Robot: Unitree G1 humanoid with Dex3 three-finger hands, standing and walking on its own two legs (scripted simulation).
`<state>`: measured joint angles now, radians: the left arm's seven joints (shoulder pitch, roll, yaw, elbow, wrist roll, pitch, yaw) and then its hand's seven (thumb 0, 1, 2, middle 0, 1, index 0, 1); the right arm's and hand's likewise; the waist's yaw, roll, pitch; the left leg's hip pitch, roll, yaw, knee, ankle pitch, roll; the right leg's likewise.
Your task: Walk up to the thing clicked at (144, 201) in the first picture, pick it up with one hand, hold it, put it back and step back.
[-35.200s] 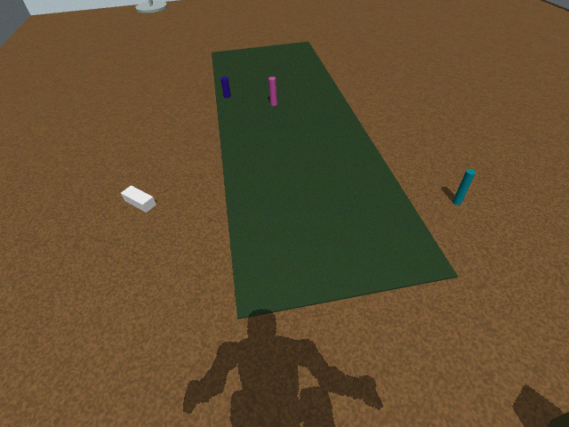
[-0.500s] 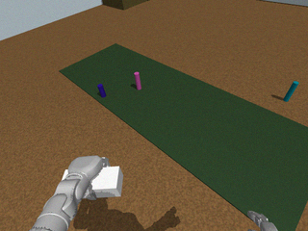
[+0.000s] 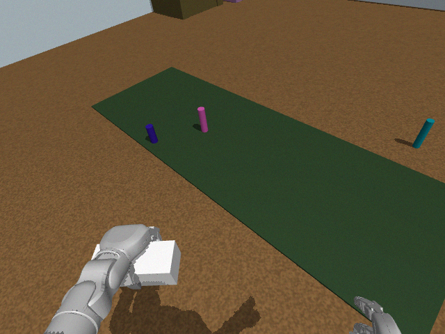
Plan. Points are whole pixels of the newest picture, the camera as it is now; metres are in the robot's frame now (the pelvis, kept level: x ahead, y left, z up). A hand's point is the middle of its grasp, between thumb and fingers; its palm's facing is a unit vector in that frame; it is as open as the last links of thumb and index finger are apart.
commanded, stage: hold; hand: left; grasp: from above
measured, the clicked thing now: (136, 263) +0.30 +0.22 -0.06
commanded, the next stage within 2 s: crouch in 0.54 s
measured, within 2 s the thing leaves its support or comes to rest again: neither
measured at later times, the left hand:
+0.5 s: hand (131, 256) +0.30 +0.22 -0.03, palm faces -0.44 -0.03 -0.90, open 9.9 cm
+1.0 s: hand (140, 269) +0.30 +0.22 -0.09, palm faces -0.47 -0.01 -0.88, open 9.8 cm
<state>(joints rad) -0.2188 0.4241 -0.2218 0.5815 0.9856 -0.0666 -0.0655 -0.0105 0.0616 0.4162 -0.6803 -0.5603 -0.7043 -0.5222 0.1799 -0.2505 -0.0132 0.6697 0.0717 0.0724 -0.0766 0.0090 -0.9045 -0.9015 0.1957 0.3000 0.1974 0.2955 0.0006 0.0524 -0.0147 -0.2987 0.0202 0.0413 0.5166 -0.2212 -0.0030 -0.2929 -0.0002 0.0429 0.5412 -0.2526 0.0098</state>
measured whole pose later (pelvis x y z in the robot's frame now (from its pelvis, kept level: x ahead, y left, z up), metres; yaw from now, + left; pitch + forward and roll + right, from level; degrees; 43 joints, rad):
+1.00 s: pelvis +0.01 +0.00 -0.01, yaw +1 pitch +6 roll +0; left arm -0.29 0.40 -0.20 0.82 1.08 -0.13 0.12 -0.01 0.05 0.43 -0.69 -0.55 -0.72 -0.51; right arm 0.17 -0.24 -0.04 0.68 0.05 0.11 -0.05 0.01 -0.90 -0.90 0.20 0.30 0.20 0.30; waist -0.03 0.01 -0.03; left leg -0.46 0.02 0.02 0.64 -0.28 0.00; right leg -0.44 0.00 0.02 0.65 -0.31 0.01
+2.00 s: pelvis -0.05 +0.01 -0.34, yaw -2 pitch +38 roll -6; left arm -0.87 0.61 0.03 1.33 1.28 -0.20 0.39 -0.01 0.04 0.42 -0.73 -0.48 -0.76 -0.44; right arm 0.14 -0.25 -0.02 0.73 -0.11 -0.05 0.09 0.00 -0.91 -0.91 0.20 0.30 0.20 0.30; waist -0.19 0.01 -0.15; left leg -2.09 0.02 -0.09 2.08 -0.66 0.00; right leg -2.00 0.02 -0.05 2.04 -0.70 0.02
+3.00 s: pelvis -0.06 +0.00 -0.44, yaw -7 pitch +33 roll -8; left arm -0.98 0.81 0.09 1.50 1.31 -0.29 0.39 -0.01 0.06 0.39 -0.73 -0.47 -0.76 -0.42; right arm 0.12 -0.27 0.10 0.74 -0.15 -0.04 0.14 0.00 -0.91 -0.90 0.20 0.30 0.20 0.30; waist -0.26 -0.04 -0.01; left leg -2.33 0.03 -0.16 2.41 -0.68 -0.01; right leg -2.23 0.05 -0.10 2.34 -0.70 0.03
